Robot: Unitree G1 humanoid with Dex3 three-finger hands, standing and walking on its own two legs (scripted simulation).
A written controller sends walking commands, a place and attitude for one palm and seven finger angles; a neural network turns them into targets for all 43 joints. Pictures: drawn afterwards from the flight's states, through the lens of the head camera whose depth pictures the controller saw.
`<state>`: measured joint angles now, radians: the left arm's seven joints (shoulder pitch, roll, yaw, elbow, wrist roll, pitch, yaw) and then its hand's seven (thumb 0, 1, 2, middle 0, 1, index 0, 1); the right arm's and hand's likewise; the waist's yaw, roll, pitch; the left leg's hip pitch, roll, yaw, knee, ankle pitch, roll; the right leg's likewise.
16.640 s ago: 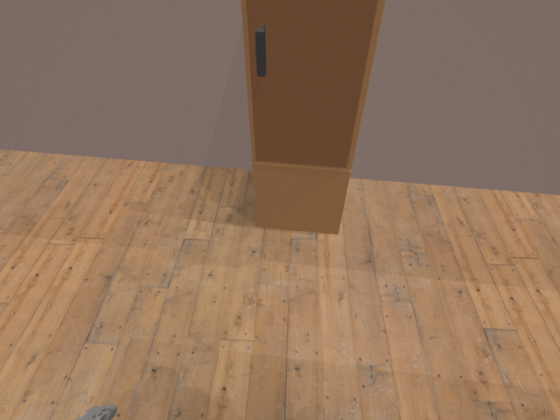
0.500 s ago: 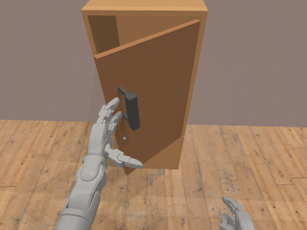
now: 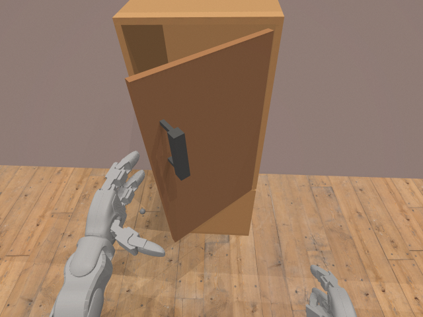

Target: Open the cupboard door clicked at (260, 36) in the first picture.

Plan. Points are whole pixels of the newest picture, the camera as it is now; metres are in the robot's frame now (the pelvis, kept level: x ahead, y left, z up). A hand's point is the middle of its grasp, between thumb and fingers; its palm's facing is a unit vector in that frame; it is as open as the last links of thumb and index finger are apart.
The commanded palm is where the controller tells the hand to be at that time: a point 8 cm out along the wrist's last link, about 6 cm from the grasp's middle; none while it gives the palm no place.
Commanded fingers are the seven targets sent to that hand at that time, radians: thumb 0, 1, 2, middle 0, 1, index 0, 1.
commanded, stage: draw the hand back to the body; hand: left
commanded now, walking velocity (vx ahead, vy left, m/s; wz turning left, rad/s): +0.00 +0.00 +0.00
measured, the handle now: (173, 149) +0.42 +0.11 +0.10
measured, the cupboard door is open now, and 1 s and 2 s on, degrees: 41 41 41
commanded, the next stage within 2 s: step back with the hand held close in 1.60 s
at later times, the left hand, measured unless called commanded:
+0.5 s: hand (105, 220) +0.24 +0.19 +0.13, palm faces +0.03 -1.00 -0.05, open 16.3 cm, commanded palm +0.20 +0.24 +0.13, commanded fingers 0.00 -0.32 0.38 -0.16 -0.30 -0.16 -0.30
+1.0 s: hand (50, 214) +0.22 +0.26 +0.16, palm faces +0.35 -0.87 -0.35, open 11.7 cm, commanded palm +0.18 +0.30 +0.17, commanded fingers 0.00 0.55 0.75 -0.19 -0.30 -0.19 -0.30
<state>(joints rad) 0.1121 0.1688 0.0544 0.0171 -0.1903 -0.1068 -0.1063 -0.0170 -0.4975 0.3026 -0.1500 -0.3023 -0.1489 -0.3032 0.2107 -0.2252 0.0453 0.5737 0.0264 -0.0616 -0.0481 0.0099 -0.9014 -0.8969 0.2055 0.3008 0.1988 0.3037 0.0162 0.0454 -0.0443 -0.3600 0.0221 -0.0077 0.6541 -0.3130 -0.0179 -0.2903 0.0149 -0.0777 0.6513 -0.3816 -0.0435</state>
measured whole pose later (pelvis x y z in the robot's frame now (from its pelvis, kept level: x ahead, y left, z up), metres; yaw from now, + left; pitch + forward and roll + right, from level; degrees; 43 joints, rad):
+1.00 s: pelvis +0.01 +0.03 +0.02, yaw -1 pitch -4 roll +0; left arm 0.41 0.30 0.22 -0.33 -0.04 -0.09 0.11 -0.01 0.22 0.61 -0.18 -0.30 -0.18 -0.30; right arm 0.19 -0.21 0.05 0.65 -0.01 -0.09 -0.08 0.01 -0.90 -0.90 0.21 0.30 0.20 0.30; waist 0.06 0.05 0.03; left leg -0.11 -0.01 0.02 0.39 -0.22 0.02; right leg -0.03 -0.01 -0.05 0.36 -0.26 -0.01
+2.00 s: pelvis +0.00 +0.02 +0.02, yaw -1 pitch +0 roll -1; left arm 0.58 0.38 0.36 -0.45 -0.06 -0.12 0.10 0.01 0.89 0.90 -0.21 -0.30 -0.21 -0.30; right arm 0.15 -0.26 -0.02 0.58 0.02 0.01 -0.08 0.01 -0.90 -0.90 0.21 0.30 0.20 0.30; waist 0.01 0.06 0.04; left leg -0.25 0.02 0.02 0.45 -0.21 0.01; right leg -0.16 0.02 -0.05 0.39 -0.23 -0.01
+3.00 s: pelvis -0.24 +0.05 +0.01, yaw +1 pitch +5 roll -2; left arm 0.57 0.47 0.43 -0.65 -0.06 -0.18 0.15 0.01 0.89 0.90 -0.21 -0.30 -0.21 -0.30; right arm 0.16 -0.14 0.03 0.57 -0.01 -0.14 -0.04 0.01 -0.90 -0.90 0.21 0.30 0.20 0.30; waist 0.01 -0.07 -0.02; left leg -0.55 0.01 0.07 0.32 -0.06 -0.04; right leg -0.05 0.06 -0.07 0.48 -0.54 -0.07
